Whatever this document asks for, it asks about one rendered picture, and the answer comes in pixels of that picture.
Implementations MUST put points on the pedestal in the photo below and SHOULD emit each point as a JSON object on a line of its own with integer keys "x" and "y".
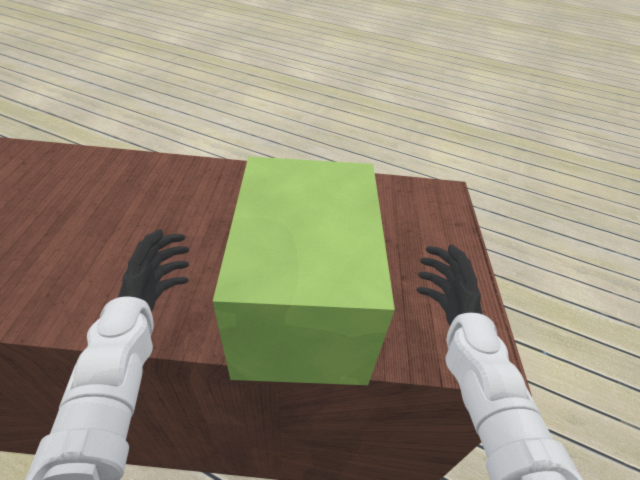
{"x": 71, "y": 217}

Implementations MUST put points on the robot right forearm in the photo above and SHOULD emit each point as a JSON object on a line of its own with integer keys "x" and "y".
{"x": 515, "y": 438}

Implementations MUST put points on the carton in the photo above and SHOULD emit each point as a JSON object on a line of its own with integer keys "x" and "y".
{"x": 304, "y": 292}

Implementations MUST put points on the robot left forearm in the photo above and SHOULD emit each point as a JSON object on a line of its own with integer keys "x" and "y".
{"x": 88, "y": 437}

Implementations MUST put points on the robot left hand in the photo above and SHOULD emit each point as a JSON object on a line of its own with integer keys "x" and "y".
{"x": 141, "y": 279}

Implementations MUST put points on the robot right hand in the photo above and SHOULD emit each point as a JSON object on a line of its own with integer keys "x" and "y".
{"x": 461, "y": 292}

